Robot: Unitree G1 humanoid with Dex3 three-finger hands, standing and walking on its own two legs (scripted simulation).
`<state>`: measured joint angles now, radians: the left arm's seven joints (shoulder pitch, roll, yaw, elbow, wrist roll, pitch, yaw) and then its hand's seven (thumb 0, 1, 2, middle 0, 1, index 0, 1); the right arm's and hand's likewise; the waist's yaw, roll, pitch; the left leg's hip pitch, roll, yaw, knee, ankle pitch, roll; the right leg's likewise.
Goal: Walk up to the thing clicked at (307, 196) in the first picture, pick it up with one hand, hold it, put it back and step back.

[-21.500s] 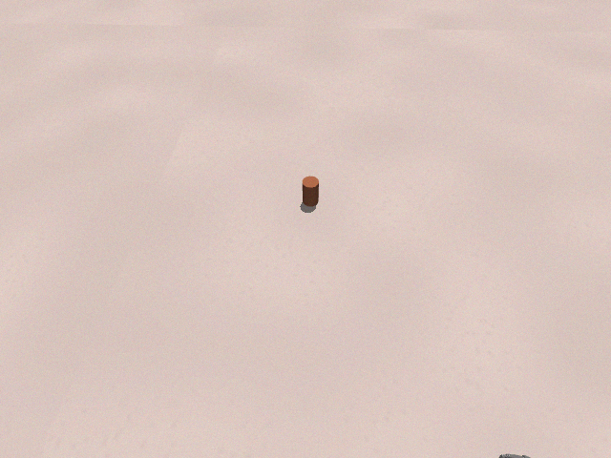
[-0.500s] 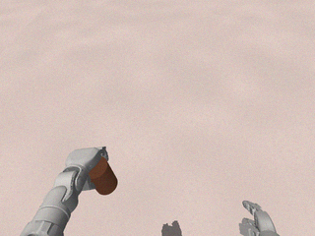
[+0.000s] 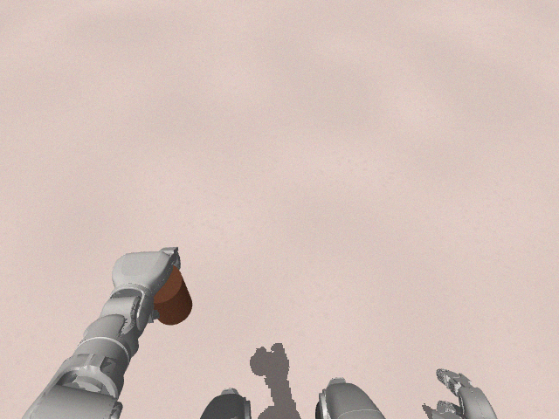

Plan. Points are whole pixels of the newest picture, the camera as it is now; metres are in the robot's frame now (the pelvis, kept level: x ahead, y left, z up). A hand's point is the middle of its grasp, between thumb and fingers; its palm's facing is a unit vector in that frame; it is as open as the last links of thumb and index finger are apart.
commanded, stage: crouch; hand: left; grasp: from above
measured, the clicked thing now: (167, 295) +0.34 +0.21 -0.15
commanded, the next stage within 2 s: lower in 1.50 s
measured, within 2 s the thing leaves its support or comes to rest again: neither
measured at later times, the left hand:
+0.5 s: hand (181, 302) +0.39 +0.24 -0.35, palm faces -0.46 +0.02 -0.89, open 10.4 cm
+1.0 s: hand (188, 306) +0.42 +0.25 -0.47, palm faces -0.46 -0.01 -0.89, open 10.4 cm
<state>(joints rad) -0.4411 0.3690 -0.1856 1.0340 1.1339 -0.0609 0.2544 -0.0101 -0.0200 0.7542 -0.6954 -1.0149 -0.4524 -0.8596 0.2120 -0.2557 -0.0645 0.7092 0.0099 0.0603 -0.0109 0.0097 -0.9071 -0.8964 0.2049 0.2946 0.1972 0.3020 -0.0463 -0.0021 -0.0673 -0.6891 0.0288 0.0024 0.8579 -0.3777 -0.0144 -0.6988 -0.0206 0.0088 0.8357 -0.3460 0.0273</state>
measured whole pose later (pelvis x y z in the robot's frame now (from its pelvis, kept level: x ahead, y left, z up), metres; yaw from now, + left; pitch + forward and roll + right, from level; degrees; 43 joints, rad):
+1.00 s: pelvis -0.05 +0.01 -0.31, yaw -2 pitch +38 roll -5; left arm -0.91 0.61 0.05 1.33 1.23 -0.12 0.35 -0.02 -0.03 0.75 -0.71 -1.00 -0.47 -0.85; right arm 0.17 -0.27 -0.02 0.71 -0.10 -0.05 0.10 0.01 -0.92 -0.90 0.20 0.29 0.20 0.30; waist -0.21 0.02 -0.13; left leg -2.07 0.00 -0.09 2.12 -0.71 -0.01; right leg -2.04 -0.02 -0.02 2.04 -0.66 0.04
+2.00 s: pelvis -0.06 +0.01 -0.39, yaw -5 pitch +35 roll -8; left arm -1.04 0.78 0.10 1.52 1.30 -0.20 0.40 0.00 -0.03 0.69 -0.77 -0.93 -0.52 -0.80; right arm 0.18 -0.29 0.08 0.72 -0.15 -0.06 0.14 0.00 -0.93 -0.90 0.20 0.29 0.20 0.30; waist -0.29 -0.01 -0.02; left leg -2.30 -0.01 -0.14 2.39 -0.71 -0.02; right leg -2.25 -0.01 -0.05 2.29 -0.65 0.05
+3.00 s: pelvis -0.06 +0.01 -0.42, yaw -8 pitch +32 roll -11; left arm -1.10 0.91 0.11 1.69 1.33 -0.22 0.50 0.00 -0.12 0.80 -0.50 -0.93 -0.43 -0.87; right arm 0.16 -0.32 0.18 0.70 -0.21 -0.13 0.19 0.00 -0.91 -0.89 0.21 0.30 0.20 0.30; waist -0.35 -0.05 0.06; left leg -2.35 -0.01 -0.20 2.50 -0.71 -0.02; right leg -2.28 0.02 -0.09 2.35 -0.63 0.06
